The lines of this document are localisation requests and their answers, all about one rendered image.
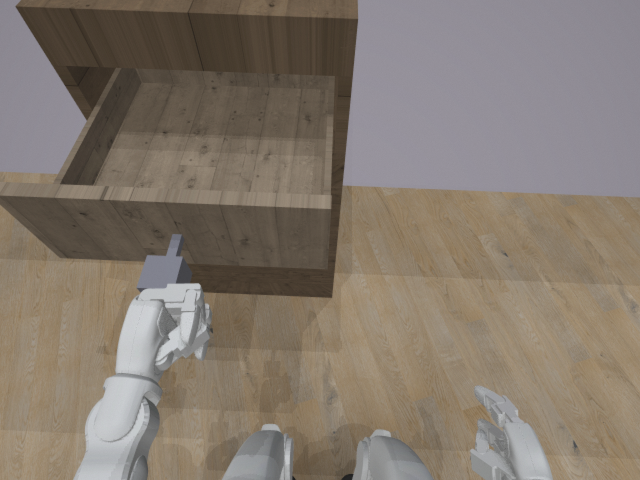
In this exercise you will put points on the cabinet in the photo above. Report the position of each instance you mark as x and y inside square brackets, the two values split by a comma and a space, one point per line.
[86, 40]

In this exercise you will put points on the handle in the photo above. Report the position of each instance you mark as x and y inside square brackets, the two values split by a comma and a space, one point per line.
[158, 271]

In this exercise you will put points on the right robot thigh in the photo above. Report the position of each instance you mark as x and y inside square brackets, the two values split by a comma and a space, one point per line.
[387, 458]

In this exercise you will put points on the robot left forearm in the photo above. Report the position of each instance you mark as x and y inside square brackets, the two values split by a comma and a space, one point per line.
[120, 429]

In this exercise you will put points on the drawer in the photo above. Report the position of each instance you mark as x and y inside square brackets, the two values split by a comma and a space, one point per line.
[238, 163]

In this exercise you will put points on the left robot shin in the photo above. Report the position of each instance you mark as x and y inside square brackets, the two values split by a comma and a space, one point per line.
[270, 427]

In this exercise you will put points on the left robot hand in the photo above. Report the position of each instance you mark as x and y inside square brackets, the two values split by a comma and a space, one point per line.
[177, 312]

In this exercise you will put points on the right robot hand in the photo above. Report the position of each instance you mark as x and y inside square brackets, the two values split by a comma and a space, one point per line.
[518, 454]

